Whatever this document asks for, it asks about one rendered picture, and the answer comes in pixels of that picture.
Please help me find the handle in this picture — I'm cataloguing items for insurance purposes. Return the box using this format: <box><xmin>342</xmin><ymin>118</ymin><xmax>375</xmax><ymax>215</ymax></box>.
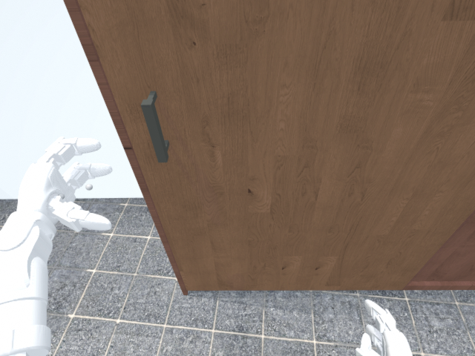
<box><xmin>141</xmin><ymin>91</ymin><xmax>169</xmax><ymax>162</ymax></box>

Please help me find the robot left hand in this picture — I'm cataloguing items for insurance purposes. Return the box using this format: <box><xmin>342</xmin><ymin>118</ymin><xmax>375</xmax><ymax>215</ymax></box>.
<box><xmin>16</xmin><ymin>137</ymin><xmax>113</xmax><ymax>232</ymax></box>

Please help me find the robot right hand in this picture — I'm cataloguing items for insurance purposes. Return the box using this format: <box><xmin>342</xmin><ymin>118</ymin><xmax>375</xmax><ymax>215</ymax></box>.
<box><xmin>356</xmin><ymin>300</ymin><xmax>413</xmax><ymax>356</ymax></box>

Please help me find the left robot forearm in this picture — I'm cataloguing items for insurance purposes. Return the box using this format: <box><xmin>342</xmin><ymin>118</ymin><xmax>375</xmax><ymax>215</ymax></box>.
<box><xmin>0</xmin><ymin>210</ymin><xmax>57</xmax><ymax>356</ymax></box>

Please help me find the wardrobe door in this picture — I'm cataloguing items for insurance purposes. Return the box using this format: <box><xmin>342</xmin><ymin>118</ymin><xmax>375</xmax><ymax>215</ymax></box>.
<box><xmin>77</xmin><ymin>0</ymin><xmax>475</xmax><ymax>291</ymax></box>
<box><xmin>411</xmin><ymin>210</ymin><xmax>475</xmax><ymax>281</ymax></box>

